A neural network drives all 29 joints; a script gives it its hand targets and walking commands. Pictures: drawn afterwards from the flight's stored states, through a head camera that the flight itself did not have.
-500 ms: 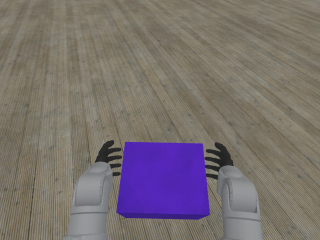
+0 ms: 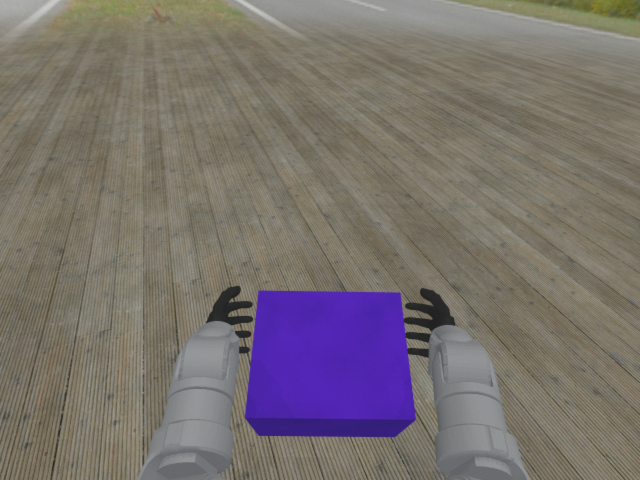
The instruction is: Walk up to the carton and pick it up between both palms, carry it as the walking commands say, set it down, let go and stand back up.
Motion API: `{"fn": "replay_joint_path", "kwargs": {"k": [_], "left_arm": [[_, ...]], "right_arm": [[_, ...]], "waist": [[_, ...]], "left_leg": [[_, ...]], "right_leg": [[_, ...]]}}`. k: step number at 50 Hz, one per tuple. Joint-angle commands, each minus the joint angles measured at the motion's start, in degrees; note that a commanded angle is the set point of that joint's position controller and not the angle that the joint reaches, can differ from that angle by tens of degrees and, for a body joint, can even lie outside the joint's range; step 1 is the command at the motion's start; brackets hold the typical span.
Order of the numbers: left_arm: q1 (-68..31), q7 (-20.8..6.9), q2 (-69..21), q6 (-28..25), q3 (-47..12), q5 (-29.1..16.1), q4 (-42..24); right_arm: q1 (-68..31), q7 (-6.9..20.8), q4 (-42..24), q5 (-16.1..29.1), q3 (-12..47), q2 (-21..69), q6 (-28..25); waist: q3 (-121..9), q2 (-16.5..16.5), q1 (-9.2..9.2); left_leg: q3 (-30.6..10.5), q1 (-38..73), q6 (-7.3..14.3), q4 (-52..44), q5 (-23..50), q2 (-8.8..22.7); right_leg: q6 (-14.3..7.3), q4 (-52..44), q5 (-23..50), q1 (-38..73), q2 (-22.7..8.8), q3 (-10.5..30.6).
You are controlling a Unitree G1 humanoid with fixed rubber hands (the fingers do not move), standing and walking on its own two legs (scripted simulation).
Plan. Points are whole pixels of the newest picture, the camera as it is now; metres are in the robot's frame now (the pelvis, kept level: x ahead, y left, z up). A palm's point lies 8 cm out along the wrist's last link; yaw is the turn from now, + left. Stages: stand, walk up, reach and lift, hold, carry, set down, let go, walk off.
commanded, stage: hold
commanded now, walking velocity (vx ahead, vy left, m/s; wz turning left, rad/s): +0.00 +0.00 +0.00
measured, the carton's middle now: (328, 365) +0.33 -0.02 -0.03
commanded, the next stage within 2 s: set down in 0.24 s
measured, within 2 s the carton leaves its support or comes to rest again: neither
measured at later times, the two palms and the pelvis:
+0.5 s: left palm (230, 342) +0.32 +0.13 +0.03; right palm (443, 357) +0.31 -0.17 +0.03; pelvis +0.03 +0.00 +0.00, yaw +0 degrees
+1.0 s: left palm (240, 369) +0.34 +0.12 -0.05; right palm (430, 382) +0.32 -0.18 -0.05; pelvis +0.01 +0.00 -0.02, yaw +1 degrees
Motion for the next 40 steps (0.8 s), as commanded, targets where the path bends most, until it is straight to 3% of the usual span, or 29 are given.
{"fn": "replay_joint_path", "kwargs": {"k": [1,12,13,16,21,31,40], "left_arm": [[-37.3,-19.2,-56.3,-2.8,-28.0,-17.0,0.5],[-30.3,-18.1,-56.5,-1.7,-33.5,-19.1,-8.1],[-28.5,-18.8,-56.5,-1.3,-35.7,-20.2,-6.8],[-25.3,-18.5,-54.7,-2.6,-33.4,-18.8,-6.2],[-23.5,-17.5,-53.6,-5.1,-31.9,-17.6,-5.7],[-20.7,-16.8,-51.5,-11.4,-29.8,-14.3,-1.9],[-23.0,-15.9,-51.6,-18.9,-28.0,-11.9,4.3]], "right_arm": [[-35.1,17.3,2.6,17.1,28.1,56.4,-2.1],[-27.9,17.0,-5.3,18.4,32.7,55.9,-1.4],[-22.9,15.9,-4.4,18.9,29.3,57.2,-1.9],[-24.7,15.5,-8.1,19.5,32.0,54.9,-1.9],[-23.1,14.9,-8.7,19.5,33.1,54.2,-3.2],[-17.3,12.9,-3.1,16.6,30.1,54.4,-9.4],[-20.0,12.2,2.3,14.0,27.5,53.2,-17.1]], "waist": [[-9.4,-1.0,0.50],[-14.8,0.0,0.13],[-13.3,2.7,-6.10],[-10.6,2.0,-2.44],[-10.6,-0.2,-1.03],[-15.0,0.0,-1.36],[-20.8,0.2,-2.33]], "left_leg": [[-0.8,2.8,0.5,-6.0,-6.5,-2.9],[-1.1,7.5,-0.1,-6.5,5.0,-2.6],[-2.2,6.2,0.2,-6.8,1.0,-1.7],[-2.0,3.4,0.7,-6.9,-0.5,-2.1],[-1.9,1.6,1.2,-5.5,1.2,-2.3],[-1.8,-2.5,1.4,-0.1,8.9,-3.3],[-2.0,-9.6,0.9,5.7,9.2,-4.5]], "right_leg": [[-1.9,-7.6,-7.9,-2.1,2.2,1.3],[-2.0,-6.4,4.3,0.0,3.6,1.0],[-2.5,-6.5,4.6,4.6,4.6,-0.6],[-2.1,-6.7,3.7,4.8,4.4,-0.5],[-1.3,-5.1,6.0,4.8,4.3,0.2],[-0.6,-0.8,13.9,0.4,4.0,1.3],[-0.5,5.1,14.0,-6.9,4.7,0.8]]}}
